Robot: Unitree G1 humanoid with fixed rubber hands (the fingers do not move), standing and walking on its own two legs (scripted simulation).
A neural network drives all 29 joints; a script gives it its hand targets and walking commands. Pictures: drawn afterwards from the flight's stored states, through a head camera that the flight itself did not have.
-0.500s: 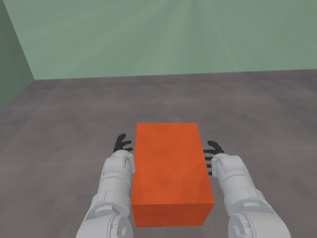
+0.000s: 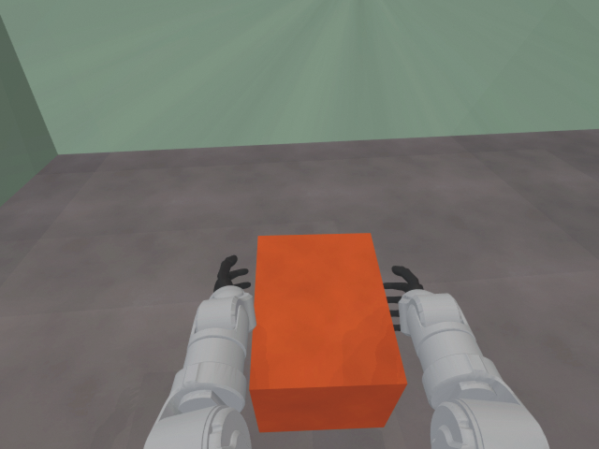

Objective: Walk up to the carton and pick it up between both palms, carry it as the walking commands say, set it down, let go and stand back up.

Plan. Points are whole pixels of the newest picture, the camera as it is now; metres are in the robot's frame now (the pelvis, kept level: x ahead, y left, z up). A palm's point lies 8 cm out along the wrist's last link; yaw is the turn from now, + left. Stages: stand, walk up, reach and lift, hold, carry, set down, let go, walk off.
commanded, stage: reach and lift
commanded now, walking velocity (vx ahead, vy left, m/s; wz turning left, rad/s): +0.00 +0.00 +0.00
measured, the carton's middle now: (318, 327) +0.35 +0.01 -0.01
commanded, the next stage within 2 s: hold in 0.66 s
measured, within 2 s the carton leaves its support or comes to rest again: neither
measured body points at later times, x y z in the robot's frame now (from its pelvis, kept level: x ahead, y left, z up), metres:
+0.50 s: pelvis -0.02 +0.00 +0.00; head -0.12 +0.00 +0.44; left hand +0.31 +0.15 +0.08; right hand +0.32 -0.13 +0.07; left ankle +0.05 +0.10 -0.72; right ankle +0.05 -0.13 -0.72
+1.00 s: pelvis -0.02 +0.00 +0.00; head -0.12 +0.00 +0.44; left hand +0.31 +0.15 +0.07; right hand +0.32 -0.13 +0.07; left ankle +0.05 +0.10 -0.72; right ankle +0.05 -0.13 -0.72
